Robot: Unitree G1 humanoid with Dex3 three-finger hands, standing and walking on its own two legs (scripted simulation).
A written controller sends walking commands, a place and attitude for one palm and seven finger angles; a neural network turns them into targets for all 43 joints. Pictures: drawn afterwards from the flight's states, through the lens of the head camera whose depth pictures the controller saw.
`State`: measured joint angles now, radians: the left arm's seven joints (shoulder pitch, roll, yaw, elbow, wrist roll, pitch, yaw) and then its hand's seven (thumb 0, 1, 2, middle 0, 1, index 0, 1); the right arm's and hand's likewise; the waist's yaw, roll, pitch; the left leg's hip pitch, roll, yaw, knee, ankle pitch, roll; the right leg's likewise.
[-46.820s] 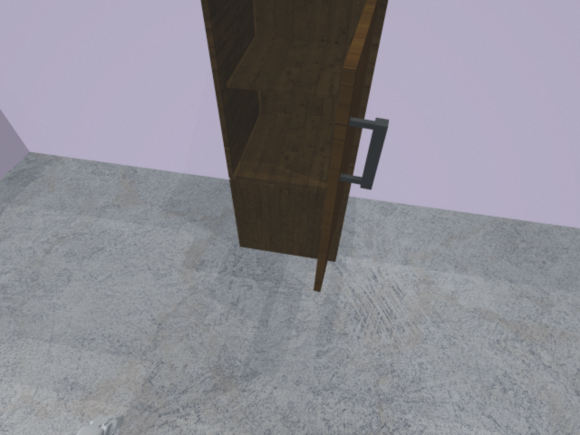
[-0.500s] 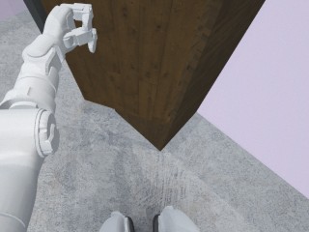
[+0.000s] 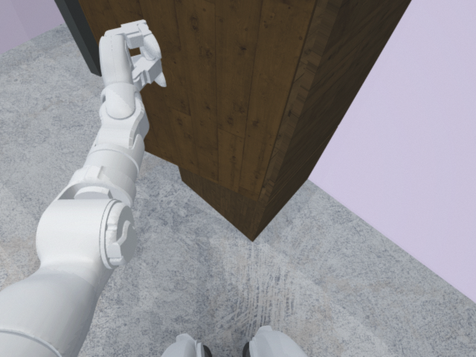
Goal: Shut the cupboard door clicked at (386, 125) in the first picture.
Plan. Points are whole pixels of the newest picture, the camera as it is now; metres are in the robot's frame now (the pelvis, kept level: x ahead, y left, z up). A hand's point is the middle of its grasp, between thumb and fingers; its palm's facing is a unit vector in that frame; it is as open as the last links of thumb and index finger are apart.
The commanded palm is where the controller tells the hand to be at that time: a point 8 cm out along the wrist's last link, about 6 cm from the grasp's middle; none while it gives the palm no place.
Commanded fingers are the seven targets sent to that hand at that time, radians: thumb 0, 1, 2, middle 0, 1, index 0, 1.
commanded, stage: pull the fist back off the door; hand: left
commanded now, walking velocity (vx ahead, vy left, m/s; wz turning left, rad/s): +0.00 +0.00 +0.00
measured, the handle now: (91, 29) +0.63 +0.16 +0.13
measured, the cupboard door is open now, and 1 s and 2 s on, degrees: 16 16 16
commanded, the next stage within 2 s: draw the hand back to the body in 0.60 s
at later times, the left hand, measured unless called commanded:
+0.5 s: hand (155, 113) +0.45 +0.06 +0.13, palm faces +0.06 -1.00 +0.02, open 3.1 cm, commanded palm +0.43 +0.11 +0.13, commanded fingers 0.00 0.90 0.90 -1.30 -1.50 -1.30 -1.50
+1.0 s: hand (115, 142) +0.40 +0.11 +0.14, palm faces +0.07 -1.00 +0.00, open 3.1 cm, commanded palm +0.36 +0.16 +0.16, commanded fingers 0.00 0.90 0.90 -1.30 -1.50 -1.30 -1.50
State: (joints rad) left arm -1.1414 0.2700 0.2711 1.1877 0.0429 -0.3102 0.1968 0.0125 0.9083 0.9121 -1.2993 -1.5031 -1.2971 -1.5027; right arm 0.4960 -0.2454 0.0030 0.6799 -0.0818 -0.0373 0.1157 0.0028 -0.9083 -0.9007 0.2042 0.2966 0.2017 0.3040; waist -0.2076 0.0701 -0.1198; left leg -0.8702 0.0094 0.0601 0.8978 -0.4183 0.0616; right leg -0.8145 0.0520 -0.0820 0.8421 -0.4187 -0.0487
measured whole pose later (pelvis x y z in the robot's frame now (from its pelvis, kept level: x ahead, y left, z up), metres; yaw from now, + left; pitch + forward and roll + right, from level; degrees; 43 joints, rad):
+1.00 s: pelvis -0.01 -0.02 +0.03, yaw -1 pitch +7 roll +0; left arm -0.50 0.18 0.19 0.72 -0.15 -0.25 0.00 0.01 0.90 0.90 -1.30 -1.50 -1.30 -1.50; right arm 0.42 -0.27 0.00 0.64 0.04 0.02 0.02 0.01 -0.91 -0.90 0.20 0.30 0.20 0.30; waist -0.06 0.06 -0.10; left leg -0.46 0.01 0.10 0.66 -0.33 0.05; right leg -0.44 0.06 -0.03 0.66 -0.34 -0.06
